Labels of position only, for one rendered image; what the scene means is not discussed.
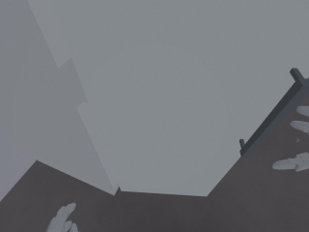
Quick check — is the fridge door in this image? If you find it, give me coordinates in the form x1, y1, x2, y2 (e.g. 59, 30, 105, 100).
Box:
50, 0, 309, 197

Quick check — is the handle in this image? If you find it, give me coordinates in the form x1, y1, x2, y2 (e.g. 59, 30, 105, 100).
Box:
239, 68, 309, 158

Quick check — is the robot left hand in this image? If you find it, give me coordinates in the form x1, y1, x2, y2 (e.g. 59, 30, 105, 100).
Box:
45, 203, 78, 232

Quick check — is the robot right hand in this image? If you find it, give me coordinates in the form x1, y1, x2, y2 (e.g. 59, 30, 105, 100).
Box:
272, 105, 309, 172

